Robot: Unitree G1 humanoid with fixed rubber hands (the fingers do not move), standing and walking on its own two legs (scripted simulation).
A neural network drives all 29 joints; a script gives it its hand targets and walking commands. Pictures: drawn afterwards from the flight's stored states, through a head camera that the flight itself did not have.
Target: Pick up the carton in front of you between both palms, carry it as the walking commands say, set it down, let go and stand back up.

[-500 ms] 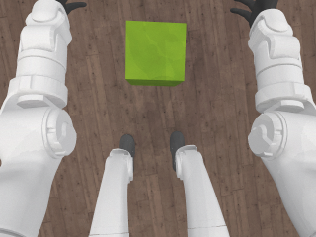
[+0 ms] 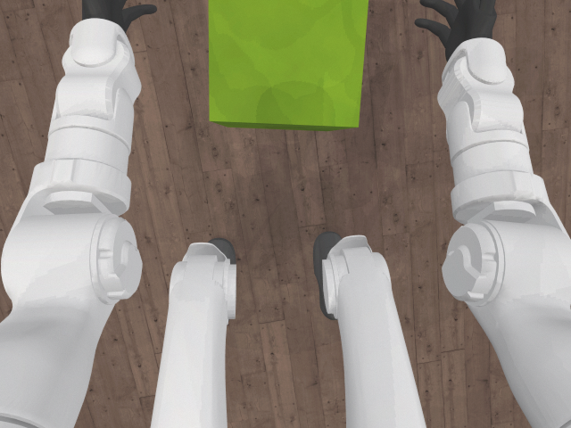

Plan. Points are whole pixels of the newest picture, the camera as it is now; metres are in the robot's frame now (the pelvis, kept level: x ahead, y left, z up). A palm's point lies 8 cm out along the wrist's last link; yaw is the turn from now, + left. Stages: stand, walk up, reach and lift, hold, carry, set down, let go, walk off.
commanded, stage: reach and lift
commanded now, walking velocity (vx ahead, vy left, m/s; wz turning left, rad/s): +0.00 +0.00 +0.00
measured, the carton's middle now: (282, 66) +0.54 -0.02 -0.39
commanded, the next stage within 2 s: none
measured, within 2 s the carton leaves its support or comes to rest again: leaves its support in 1.36 s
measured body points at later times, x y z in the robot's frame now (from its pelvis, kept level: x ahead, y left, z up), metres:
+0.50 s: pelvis -0.04 +0.00 -0.14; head +0.35 +0.00 +0.07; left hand +0.55 +0.17 -0.33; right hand +0.53 -0.20 -0.33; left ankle +0.06 +0.13 -0.48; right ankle +0.06 -0.13 -0.48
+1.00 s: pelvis -0.05 +0.00 -0.14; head +0.34 -0.01 +0.07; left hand +0.55 +0.13 -0.32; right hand +0.53 -0.18 -0.32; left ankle +0.06 +0.13 -0.48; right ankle +0.06 -0.13 -0.48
